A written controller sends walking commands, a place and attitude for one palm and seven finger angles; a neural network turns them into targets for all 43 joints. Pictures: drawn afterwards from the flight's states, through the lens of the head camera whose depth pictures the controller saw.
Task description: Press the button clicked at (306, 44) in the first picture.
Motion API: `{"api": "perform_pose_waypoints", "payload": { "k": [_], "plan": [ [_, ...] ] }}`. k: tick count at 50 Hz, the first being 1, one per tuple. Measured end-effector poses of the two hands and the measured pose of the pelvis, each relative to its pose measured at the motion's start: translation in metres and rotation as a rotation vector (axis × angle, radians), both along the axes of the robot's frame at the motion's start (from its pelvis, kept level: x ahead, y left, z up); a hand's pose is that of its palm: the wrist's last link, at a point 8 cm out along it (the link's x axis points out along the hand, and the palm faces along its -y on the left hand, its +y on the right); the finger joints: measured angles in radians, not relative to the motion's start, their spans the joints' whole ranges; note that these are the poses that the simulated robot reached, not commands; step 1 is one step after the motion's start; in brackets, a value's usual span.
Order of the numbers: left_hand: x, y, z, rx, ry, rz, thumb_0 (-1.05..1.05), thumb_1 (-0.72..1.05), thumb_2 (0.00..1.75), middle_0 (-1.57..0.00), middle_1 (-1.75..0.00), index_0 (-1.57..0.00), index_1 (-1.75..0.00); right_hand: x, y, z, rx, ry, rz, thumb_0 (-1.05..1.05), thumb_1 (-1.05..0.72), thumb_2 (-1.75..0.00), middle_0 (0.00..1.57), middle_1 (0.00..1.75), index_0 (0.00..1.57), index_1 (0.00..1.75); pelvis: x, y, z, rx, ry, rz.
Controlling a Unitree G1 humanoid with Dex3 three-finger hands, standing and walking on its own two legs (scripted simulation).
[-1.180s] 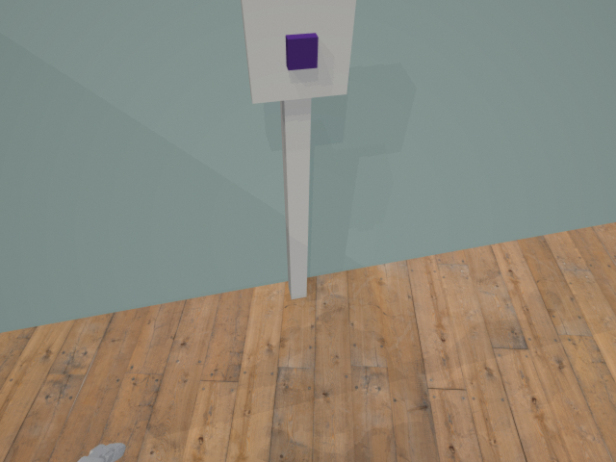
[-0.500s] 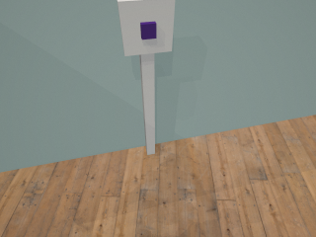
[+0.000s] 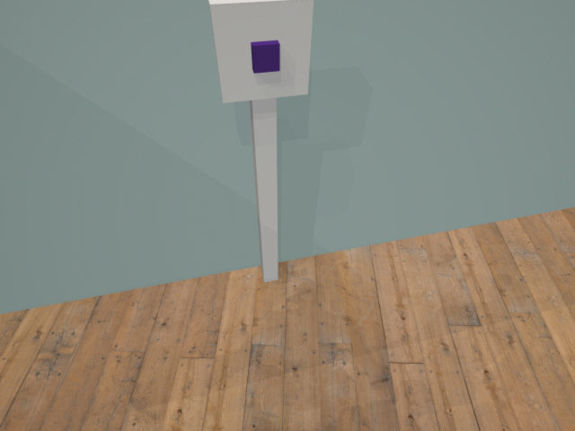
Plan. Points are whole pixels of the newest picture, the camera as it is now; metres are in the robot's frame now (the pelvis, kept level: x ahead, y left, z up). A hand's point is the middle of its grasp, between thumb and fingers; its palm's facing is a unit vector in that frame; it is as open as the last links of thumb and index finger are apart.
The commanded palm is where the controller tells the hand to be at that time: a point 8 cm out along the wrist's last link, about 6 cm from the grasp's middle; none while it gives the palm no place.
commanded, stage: look at it before walking up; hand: left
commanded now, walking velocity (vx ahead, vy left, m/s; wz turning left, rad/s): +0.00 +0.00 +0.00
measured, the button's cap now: (265, 56) +0.78 +0.09 +0.16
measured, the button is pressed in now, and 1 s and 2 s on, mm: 0 0 0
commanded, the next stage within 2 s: walk to a spot facing it in 0.36 s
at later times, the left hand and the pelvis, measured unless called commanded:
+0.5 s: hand out of the picture +0.07 +0.25 -0.16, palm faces -0.02 -0.94 -0.33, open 7.4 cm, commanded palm none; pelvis +0.00 +0.00 +0.00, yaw +0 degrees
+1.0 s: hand out of the picture +0.05 +0.16 -0.17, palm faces -0.17 -0.95 -0.28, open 7.4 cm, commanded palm none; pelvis -0.03 -0.03 -0.02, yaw -14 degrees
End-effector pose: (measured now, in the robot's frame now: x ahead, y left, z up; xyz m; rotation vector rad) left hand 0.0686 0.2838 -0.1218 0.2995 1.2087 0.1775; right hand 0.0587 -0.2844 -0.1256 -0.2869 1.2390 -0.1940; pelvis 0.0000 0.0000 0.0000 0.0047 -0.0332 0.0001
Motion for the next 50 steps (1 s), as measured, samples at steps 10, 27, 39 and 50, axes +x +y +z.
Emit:
{"api": "perform_pose_waypoints", "payload": {
  "k": [10, 27, 39, 50],
  "plan": [
    [-0.002, 0.004, -0.001, 0.003, 0.009, 0.003, 0.01, 0.91, 0.90, -0.20, -0.30, -0.20, -0.30, 0.005, 0.000, 0.003, -0.009, -0.007, 0.004, 0.01, -0.91, -0.90, 0.20, 0.30, 0.20, 0.30, 0.001, 0.002, 0.000, -0.001, 0.002, -0.001],
    [-0.002, 0.010, 0.000, 0.011, 0.021, 0.006, 0.01, 0.91, 0.90, -0.20, -0.30, -0.20, -0.30, 0.012, 0.003, 0.003, -0.010, -0.017, 0.005, 0.01, -0.91, -0.90, 0.21, 0.30, 0.20, 0.30, 0.003, 0.005, 0.001, 0.000, 0.004, -0.011],
    [-0.005, -0.024, -0.022, -0.030, 0.085, -0.067, 0.01, 0.91, 0.90, -0.20, -0.30, -0.20, -0.30, -0.024, 0.018, -0.023, 0.060, -0.051, -0.136, 0.01, -0.91, -0.90, 0.20, 0.30, 0.20, 0.30, -0.013, -0.004, -0.017, 0.036, -0.002, -0.146],
    [-0.019, -0.075, -0.015, -0.036, 0.097, -0.125, 0.01, 0.91, 0.90, -0.20, -0.30, -0.20, -0.30, -0.068, -0.006, -0.035, 0.112, -0.018, -0.262, 0.01, -0.91, -0.90, 0.20, 0.30, 0.20, 0.30, -0.029, -0.031, -0.015, 0.031, 0.009, -0.251]
  ]
}}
